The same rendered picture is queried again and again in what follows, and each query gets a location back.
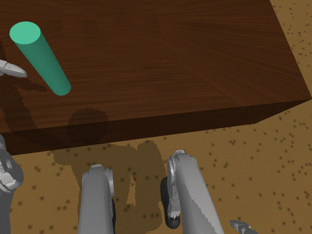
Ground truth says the left robot arm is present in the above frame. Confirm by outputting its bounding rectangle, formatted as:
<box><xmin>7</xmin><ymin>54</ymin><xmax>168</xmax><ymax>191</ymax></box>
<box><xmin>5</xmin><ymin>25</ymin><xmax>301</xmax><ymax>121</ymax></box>
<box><xmin>0</xmin><ymin>134</ymin><xmax>24</xmax><ymax>234</ymax></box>

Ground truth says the left robot hand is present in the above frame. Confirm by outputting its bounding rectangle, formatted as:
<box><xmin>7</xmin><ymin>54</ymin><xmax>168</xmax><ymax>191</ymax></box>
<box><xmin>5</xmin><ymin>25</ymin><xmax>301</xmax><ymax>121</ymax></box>
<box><xmin>0</xmin><ymin>60</ymin><xmax>27</xmax><ymax>78</ymax></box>

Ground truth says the right robot foot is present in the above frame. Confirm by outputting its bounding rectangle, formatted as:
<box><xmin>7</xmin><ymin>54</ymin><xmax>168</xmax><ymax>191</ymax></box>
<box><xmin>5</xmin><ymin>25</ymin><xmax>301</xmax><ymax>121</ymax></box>
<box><xmin>160</xmin><ymin>177</ymin><xmax>180</xmax><ymax>229</ymax></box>

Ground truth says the can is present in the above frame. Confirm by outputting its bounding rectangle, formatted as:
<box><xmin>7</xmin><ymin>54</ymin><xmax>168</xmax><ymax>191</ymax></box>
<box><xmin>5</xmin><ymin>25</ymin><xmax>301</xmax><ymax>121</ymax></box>
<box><xmin>9</xmin><ymin>21</ymin><xmax>71</xmax><ymax>96</ymax></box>

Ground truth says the right robot hand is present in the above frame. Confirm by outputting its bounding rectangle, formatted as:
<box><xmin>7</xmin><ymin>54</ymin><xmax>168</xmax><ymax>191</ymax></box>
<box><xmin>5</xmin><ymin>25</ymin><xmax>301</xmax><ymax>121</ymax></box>
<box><xmin>230</xmin><ymin>220</ymin><xmax>258</xmax><ymax>234</ymax></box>

